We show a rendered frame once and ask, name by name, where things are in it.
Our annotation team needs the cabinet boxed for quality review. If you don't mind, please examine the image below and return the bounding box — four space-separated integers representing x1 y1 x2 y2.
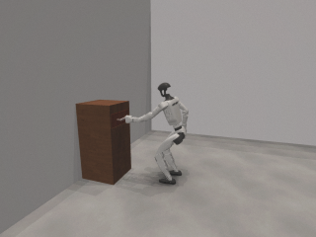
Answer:
75 100 131 185

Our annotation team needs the robot right forearm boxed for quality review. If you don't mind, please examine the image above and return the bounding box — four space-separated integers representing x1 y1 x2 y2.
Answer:
182 113 189 128

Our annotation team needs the right robot upper arm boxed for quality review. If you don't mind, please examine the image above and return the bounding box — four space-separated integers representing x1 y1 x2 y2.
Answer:
174 97 189 116

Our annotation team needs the drawer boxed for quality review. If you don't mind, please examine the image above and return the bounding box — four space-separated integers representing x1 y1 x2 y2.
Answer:
111 109 128 128

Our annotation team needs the left robot hand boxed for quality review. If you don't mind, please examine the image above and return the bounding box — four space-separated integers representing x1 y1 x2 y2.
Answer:
125 115 132 123

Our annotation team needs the left robot thigh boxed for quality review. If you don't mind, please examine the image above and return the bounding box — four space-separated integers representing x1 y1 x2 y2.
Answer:
155 133 183 158

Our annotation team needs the humanoid robot torso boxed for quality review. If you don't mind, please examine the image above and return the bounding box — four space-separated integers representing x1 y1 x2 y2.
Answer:
163 98 187 139

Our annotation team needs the robot left forearm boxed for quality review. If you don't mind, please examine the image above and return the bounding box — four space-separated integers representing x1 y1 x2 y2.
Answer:
131 113 152 123

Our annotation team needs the left robot upper arm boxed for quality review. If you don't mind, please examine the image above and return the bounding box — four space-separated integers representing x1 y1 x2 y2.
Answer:
149 102 169 119

